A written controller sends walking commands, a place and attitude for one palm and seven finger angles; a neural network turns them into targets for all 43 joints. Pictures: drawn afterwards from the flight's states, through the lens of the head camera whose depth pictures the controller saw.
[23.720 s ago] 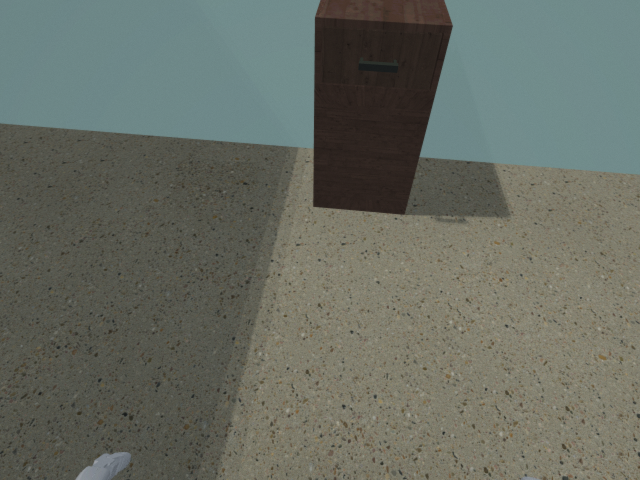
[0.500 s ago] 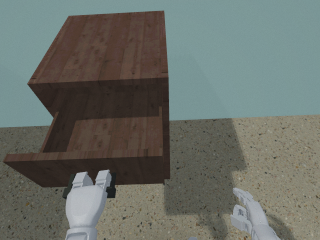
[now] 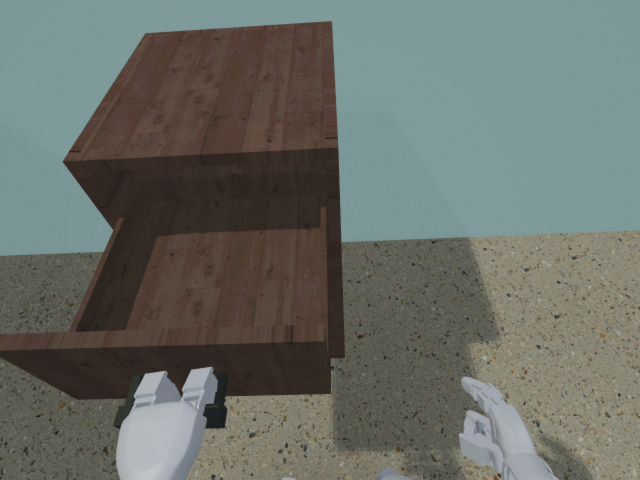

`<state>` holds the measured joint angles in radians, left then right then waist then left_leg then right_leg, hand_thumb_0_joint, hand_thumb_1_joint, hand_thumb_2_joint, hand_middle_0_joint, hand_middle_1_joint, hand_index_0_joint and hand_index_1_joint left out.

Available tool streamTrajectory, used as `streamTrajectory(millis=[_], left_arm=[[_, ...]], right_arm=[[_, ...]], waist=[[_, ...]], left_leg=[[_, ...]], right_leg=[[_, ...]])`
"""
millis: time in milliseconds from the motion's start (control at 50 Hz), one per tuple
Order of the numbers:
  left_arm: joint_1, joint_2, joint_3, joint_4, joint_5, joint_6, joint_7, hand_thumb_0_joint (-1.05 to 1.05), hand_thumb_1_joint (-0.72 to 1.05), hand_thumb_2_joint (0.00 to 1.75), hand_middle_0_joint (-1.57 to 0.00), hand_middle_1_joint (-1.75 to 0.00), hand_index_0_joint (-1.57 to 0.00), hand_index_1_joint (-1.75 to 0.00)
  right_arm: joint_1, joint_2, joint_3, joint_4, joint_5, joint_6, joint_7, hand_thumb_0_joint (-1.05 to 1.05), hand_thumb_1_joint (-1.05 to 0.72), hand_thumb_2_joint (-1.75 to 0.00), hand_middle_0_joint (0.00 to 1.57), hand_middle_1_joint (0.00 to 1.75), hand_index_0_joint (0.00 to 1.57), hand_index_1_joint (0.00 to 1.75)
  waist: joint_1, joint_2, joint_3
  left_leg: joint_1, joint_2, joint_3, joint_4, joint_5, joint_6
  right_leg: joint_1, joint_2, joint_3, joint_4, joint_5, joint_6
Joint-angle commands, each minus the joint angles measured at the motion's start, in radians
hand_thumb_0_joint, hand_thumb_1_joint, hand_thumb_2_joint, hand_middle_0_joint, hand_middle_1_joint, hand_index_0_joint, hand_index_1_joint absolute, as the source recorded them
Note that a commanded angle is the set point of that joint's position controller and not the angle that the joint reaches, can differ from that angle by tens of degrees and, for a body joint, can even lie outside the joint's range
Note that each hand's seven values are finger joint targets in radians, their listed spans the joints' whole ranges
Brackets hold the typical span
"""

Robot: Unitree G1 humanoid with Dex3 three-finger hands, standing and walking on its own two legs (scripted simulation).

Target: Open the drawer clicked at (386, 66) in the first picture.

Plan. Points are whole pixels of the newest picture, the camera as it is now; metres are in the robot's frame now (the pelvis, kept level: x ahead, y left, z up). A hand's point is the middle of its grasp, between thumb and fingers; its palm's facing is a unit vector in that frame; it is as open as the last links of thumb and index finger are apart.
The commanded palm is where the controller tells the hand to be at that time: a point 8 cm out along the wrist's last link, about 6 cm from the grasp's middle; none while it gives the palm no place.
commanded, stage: pull the drawer open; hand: left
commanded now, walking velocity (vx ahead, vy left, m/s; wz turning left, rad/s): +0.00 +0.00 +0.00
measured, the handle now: (175, 399) +0.22 +0.21 -0.01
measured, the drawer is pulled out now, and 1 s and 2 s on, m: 0.29 0.29 0.28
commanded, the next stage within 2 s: open the thumb to release the handle in 0.24 s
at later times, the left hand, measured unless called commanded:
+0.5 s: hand (186, 442) +0.17 +0.19 -0.03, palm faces +0.02 -0.09 -1.00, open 5.8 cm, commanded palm +0.16 +0.17 +0.03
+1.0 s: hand (184, 444) +0.17 +0.19 -0.03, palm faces +0.01 -0.10 -1.00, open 13.1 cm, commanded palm +0.15 +0.19 +0.02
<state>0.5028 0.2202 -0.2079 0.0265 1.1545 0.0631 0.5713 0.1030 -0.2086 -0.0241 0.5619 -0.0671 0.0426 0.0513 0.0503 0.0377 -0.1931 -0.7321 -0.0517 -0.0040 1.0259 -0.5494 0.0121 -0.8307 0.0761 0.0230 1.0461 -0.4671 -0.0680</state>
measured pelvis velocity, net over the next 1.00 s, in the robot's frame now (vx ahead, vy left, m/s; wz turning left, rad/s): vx -0.02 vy -0.01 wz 0.02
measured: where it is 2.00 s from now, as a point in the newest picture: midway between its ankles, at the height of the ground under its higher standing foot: outside the picture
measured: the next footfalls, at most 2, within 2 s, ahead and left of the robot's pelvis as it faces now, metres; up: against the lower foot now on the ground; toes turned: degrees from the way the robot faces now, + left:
none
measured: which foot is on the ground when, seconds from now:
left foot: down 0.00-1.00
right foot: down 0.00-1.00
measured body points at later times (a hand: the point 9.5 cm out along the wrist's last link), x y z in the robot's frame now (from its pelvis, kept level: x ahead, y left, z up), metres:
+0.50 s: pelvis -0.01 +0.00 -0.01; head +0.05 -0.04 +0.43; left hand +0.17 +0.19 +0.02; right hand +0.21 -0.22 -0.12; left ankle -0.03 +0.12 -0.67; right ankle +0.02 -0.08 -0.67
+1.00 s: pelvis -0.02 -0.01 +0.00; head +0.03 -0.03 +0.45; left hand +0.17 +0.19 +0.02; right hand +0.21 -0.22 -0.10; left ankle -0.03 +0.12 -0.67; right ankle +0.02 -0.08 -0.67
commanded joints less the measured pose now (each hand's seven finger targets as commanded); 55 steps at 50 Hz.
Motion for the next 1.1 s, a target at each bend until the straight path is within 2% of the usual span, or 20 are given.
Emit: streamTrajectory(millis=[0, 120, 160, 300, 320, 340, 360, 380, 480, 540, 620, 720, 820, 900, 920, 940, 960, 980, 1020, 1080], left_arm=[[0.079, 0.097, 0.067, -0.269, -0.009, -0.053, 0.063, 0.00, 0.90, 0.90, -0.40, -1.35, -0.40, -1.35], [0.138, 0.084, 0.058, -0.284, -0.013, -0.068, 0.056, 0.00, 0.90, 0.90, -0.40, -1.35, -0.40, -1.35], [0.163, 0.099, 0.072, -0.306, -0.019, -0.072, 0.051, 0.00, 0.90, 0.90, -0.40, -1.35, -0.40, -1.35], [0.216, 0.104, 0.080, -0.328, -0.029, -0.084, 0.044, 0.00, 0.90, 0.90, -0.40, -1.35, -0.40, -1.35], [-0.223, 0.060, -0.017, -0.321, 0.008, -0.072, 0.063, 0.00, 0.90, 0.90, -0.40, -1.35, -0.40, -1.35], [-0.230, 0.068, 0.029, -0.312, 0.022, -0.078, 0.085, 0.00, 0.83, 0.87, -0.40, -1.34, -0.40, -1.34], [-0.216, 0.074, 0.027, -0.292, 0.031, -0.074, 0.093, 0.00, 0.76, 0.84, -0.39, -1.34, -0.39, -1.34], [-0.140, 0.095, 0.068, -0.228, 0.029, -0.062, 0.100, 0.00, 0.69, 0.81, -0.38, -1.33, -0.38, -1.33], [-0.176, 0.061, 0.009, -0.262, -0.003, -0.004, 0.094, 0.00, 0.34, 0.66, -0.36, -1.29, -0.36, -1.29], [-0.182, 0.063, 0.000, -0.223, -0.005, 0.022, 0.087, 0.00, 0.13, 0.57, -0.35, -1.27, -0.35, -1.27], [-0.222, 0.072, -0.001, -0.189, -0.006, 0.024, 0.077, 0.00, -0.15, 0.45, -0.32, -1.24, -0.32, -1.24], [-0.231, 0.063, -0.013, -0.179, -0.001, 0.011, 0.073, 0.00, -0.50, 0.30, -0.30, -1.20, -0.30, -1.20], [-0.253, 0.045, -0.033, -0.169, 0.000, 0.009, 0.070, 0.00, -0.50, 0.30, -0.30, -1.20, -0.30, -1.20], [-0.277, 0.069, -0.004, -0.156, 0.001, 0.009, 0.076, 0.00, -0.50, 0.30, -0.30, -1.20, -0.30, -1.20], [-0.071, 0.147, 0.138, 0.005, 0.001, -0.006, 0.082, 0.00, -0.50, 0.30, -0.30, -1.20, -0.30, -1.20], [-0.089, 0.109, 0.092, -0.010, -0.006, -0.009, 0.077, 0.00, -0.50, 0.30, -0.30, -1.20, -0.30, -1.20], [-0.106, 0.133, 0.120, -0.014, -0.010, -0.011, 0.077, 0.00, -0.50, 0.30, -0.30, -1.20, -0.30, -1.20], [-0.193, 0.116, 0.087, -0.086, 0.000, -0.015, 0.083, 0.00, -0.50, 0.30, -0.30, -1.20, -0.30, -1.20], [-0.211, 0.123, 0.095, -0.103, 0.012, -0.011, 0.100, 0.00, -0.50, 0.30, -0.30, -1.20, -0.30, -1.20], [-0.214, 0.109, 0.090, -0.064, 0.002, 0.016, 0.104, 0.00, -0.50, 0.30, -0.30, -1.20, -0.30, -1.20]], right_arm=[[-0.128, -0.084, -0.023, -0.177, 0.003, -0.056, -0.005, 0.00, -0.90, -0.90, 0.20, 0.30, 0.20, 0.30], [-0.124, -0.083, -0.021, -0.193, -0.001, -0.065, -0.003, 0.00, -0.90, -0.90, 0.20, 0.30, 0.20, 0.30], [-0.124, -0.085, -0.019, -0.201, 0.001, -0.061, -0.001, 0.00, -0.90, -0.90, 0.20, 0.30, 0.20, 0.30], [-0.111, -0.085, -0.017, -0.210, -0.002, -0.064, 0.001, 0.00, -0.90, -0.90, 0.20, 0.30, 0.20, 0.30], [-0.129, -0.107, -0.023, -0.161, -0.011, -0.057, -0.007, 0.00, -0.90, -0.90, 0.20, 0.30, 0.20, 0.30], [-0.105, -0.096, -0.037, -0.163, -0.013, -0.069, -0.017, 0.00, -0.90, -0.90, 0.20, 0.30, 0.20, 0.30], [-0.103, -0.101, -0.033, -0.160, -0.017, -0.079, -0.022, 0.00, -0.90, -0.90, 0.20, 0.30, 0.20, 0.30], [-0.101, -0.099, -0.036, -0.147, -0.014, -0.083, -0.027, 0.00, -0.90, -0.90, 0.20, 0.30, 0.20, 0.30], [-0.100, -0.098, -0.043, -0.155, 0.004, -0.067, -0.033, 0.00, -0.90, -0.90, 0.20, 0.30, 0.20, 0.30], [-0.112, -0.095, -0.038, -0.145, 0.012, -0.058, -0.043, 0.00, -0.90, -0.90, 0.20, 0.30, 0.20, 0.30], [-0.132, -0.093, -0.029, -0.134, 0.017, -0.057, -0.056, 0.00, -0.90, -0.90, 0.20, 0.30, 0.20, 0.30], [-0.139, -0.088, -0.026, -0.134, 0.017, -0.060, -0.057, 0.00, -0.90, -0.90, 0.20, 0.30, 0.20, 0.30], [-0.140, -0.090, -0.027, -0.138, 0.017, -0.061, -0.053, 0.00, -0.90, -0.90, 0.20, 0.30, 0.20, 0.30], [-0.141, -0.091, -0.028, -0.132, 0.017, -0.060, -0.058, 0.00, -0.90, -0.90, 0.20, 0.30, 0.20, 0.30], [-0.127, -0.083, -0.025, -0.124, 0.027, -0.069, -0.066, 0.00, -0.90, -0.90, 0.20, 0.30, 0.20, 0.30], [-0.146, -0.095, -0.016, -0.120, 0.021, -0.062, -0.065, 0.00, -0.90, -0.90, 0.20, 0.30, 0.20, 0.30], [-0.147, -0.092, -0.016, -0.123, 0.022, -0.058, -0.066, 0.00, -0.90, -0.90, 0.20, 0.30, 0.20, 0.30], [-0.155, -0.096, -0.022, -0.129, 0.019, -0.055, -0.064, 0.00, -0.90, -0.90, 0.20, 0.30, 0.20, 0.30], [-0.149, -0.093, -0.030, -0.124, 0.017, -0.056, -0.065, 0.00, -0.90, -0.90, 0.20, 0.30, 0.20, 0.30], [-0.142, -0.097, -0.030, -0.120, 0.021, -0.052, -0.066, 0.00, -0.90, -0.90, 0.20, 0.30, 0.20, 0.30]], waist=[[0.018, -0.076, -0.182], [0.024, -0.068, -0.167], [0.030, -0.047, -0.183], [0.026, -0.078, -0.187], [-0.086, -0.081, -0.139], [-0.039, -0.039, -0.166], [-0.049, -0.039, -0.142], [-0.026, -0.058, -0.182], [-0.023, -0.061, -0.283], [-0.027, -0.101, -0.243], [-0.025, -0.114, -0.180], [-0.012, -0.066, -0.177], [-0.017, -0.054, -0.162], [-0.017, -0.073, -0.169], [0.033, -0.132, -0.110], [0.017, -0.117, -0.116], [0.020, -0.124, -0.135], [0.011, -0.072, -0.159], [0.011, -0.028, -0.187], [-0.005, -0.058, -0.171]], left_leg=[[0.058, -0.010, -0.021, -0.095, 0.314, 0.009], [0.042, -0.013, -0.021, -0.083, 0.275, 0.011], [0.043, -0.013, -0.020, -0.083, 0.290, 0.012], [0.014, -0.016, -0.021, -0.065, 0.293, 0.010], [0.014, -0.010, -0.039, -0.030, 0.246, 0.017], [0.022, -0.006, -0.033, -0.038, 0.229, 0.018], [0.030, -0.005, -0.037, -0.037, 0.228, 0.017], [0.027, -0.003, -0.028, -0.038, 0.229, 0.016], [0.070, -0.006, -0.021, -0.062, 0.286, 0.018], [0.056, -0.007, -0.017, -0.082, 0.265, 0.018], [0.043, -0.008, -0.014, -0.106, 0.224, 0.022], [0.062, -0.010, -0.013, -0.124, 0.206, 0.022], [0.069, -0.008, -0.017, -0.130, 0.201, 0.021], [0.058, -0.010, -0.015, -0.126, 0.192, 0.021], [-0.012, -0.012, -0.008, -0.126, 0.171, 0.011], [-0.037, -0.013, -0.012, -0.116, 0.164, 0.012], [-0.045, -0.014, -0.013, -0.116, 0.162, 0.012], [-0.029, -0.016, -0.007, -0.110, 0.160, 0.014], [-0.003, -0.016, -0.005, -0.102, 0.177, 0.013], [0.000, -0.010, -0.010, -0.103, 0.183, 0.013]], right_leg=[[0.206, -0.038, 0.082, -0.155, 0.335, 0.003], [0.170, -0.039, 0.083, -0.157, 0.265, 0.001], [0.188, -0.036, 0.085, -0.153, 0.288, -0.002], [0.201, -0.048, 0.109, -0.140, 0.371, 0.009], [0.062, -0.056, 0.104, -0.143, 0.293, 0.016], [0.070, -0.055, 0.079, -0.143, 0.208, 0.011], [0.042, -0.049, 0.072, -0.148, 0.188, 0.005], [0.080, -0.049, 0.066, -0.143, 0.206, 0.007], [0.188, -0.055, 0.047, -0.149, 0.308, 0.016], [0.208, -0.054, 0.044, -0.174, 0.294, 0.024], [0.204, -0.058, 0.052, -0.208, 0.243, 0.027], [0.191, -0.055, 0.050, -0.220, 0.168, 0.018], [0.173, -0.052, 0.032, -0.221, 0.139, 0.015], [0.183, -0.056, 0.046, -0.226, 0.140, 0.018], [0.185, -0.044, 0.055, -0.212, 0.131, 0.016], [0.190, -0.050, 0.072, -0.207, 0.165, 0.019], [0.206, -0.053, 0.084, -0.202, 0.174, 0.017], [0.195, -0.060, 0.092, -0.202, 0.164, 0.018], [0.183, -0.054, 0.086, -0.193, 0.165, 0.013], [0.167, -0.048, 0.062, -0.190, 0.164, 0.016]])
